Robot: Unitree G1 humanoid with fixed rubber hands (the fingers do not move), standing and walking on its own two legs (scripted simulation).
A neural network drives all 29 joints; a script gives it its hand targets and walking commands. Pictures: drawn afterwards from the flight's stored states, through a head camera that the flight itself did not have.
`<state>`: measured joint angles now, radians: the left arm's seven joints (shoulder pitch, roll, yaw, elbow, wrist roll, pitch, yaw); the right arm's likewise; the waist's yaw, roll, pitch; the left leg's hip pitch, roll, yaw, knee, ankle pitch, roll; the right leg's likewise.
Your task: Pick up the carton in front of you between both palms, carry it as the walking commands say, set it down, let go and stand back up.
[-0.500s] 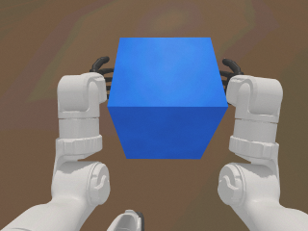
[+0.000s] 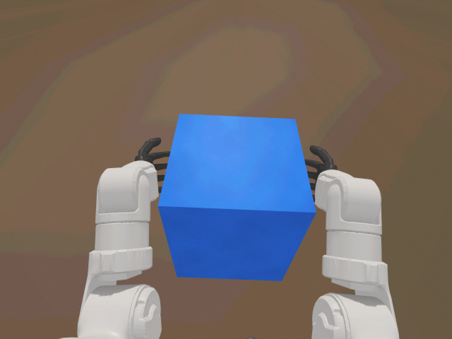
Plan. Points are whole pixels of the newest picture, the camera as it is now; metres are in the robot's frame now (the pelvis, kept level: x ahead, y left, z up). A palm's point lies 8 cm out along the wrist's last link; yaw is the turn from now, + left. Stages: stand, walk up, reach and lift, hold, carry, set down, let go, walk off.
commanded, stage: carry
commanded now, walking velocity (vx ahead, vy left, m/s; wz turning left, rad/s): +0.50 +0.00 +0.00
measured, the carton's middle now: (233, 201) +0.36 +0.00 +0.04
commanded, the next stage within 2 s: none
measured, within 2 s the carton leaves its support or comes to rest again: neither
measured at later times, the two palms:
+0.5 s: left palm (154, 94) +0.60 +0.18 +0.11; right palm (286, 97) +0.59 -0.12 +0.11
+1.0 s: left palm (185, 42) +0.90 +0.15 +0.09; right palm (282, 48) +0.90 -0.15 +0.08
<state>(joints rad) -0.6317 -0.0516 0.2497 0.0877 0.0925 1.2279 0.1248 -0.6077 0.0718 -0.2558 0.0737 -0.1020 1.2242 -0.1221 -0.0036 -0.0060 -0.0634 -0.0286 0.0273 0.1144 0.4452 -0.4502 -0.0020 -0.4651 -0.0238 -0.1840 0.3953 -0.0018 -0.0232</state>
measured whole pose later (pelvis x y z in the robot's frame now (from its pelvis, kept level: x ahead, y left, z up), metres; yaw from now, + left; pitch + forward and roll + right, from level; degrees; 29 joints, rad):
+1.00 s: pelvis +0.64 +0.00 -0.01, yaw +1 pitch +3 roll -1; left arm -0.19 -0.14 0.12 -0.24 0.12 1.20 0.09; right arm -0.18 0.13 -0.12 -0.25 -0.12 1.22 -0.09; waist 0.00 0.04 -0.15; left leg 0.00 0.11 0.17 0.55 -0.48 -0.04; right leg -0.47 -0.06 -0.24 0.51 -0.07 -0.06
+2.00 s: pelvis +1.14 +0.02 +0.01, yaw +1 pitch +3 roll -1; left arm -0.21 -0.14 0.13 -0.25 0.12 1.22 0.08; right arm -0.19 0.14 -0.14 -0.27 -0.14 1.23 -0.08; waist -0.01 0.03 -0.14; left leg -0.18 0.06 0.18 0.50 -0.36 0.01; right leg -0.30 -0.06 -0.18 0.51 -0.25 -0.01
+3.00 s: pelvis +1.10 +0.03 +0.01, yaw +1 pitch +2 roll +0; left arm -0.26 -0.15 0.21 0.21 0.26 0.71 0.01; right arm -0.25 0.15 -0.20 0.20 -0.25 0.72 -0.02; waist 0.00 0.00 -0.10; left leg -0.23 0.04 0.18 0.52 -0.32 0.02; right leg -0.33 -0.08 -0.18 0.50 -0.19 -0.01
